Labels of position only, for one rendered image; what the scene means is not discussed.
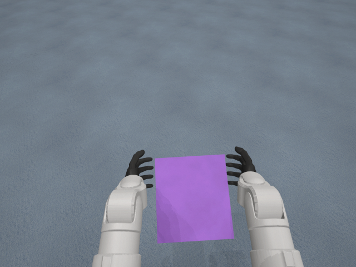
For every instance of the right robot forearm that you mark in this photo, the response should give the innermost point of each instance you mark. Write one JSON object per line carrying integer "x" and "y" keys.
{"x": 271, "y": 241}

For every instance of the carton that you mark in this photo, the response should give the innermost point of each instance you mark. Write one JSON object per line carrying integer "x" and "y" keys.
{"x": 192, "y": 199}

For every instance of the right robot hand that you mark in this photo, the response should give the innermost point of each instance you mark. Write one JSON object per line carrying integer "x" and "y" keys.
{"x": 245, "y": 166}

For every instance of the left robot forearm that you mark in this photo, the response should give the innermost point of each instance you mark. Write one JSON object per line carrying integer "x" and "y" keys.
{"x": 121, "y": 226}

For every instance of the left robot hand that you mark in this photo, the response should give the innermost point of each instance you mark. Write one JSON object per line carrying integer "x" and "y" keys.
{"x": 134, "y": 168}

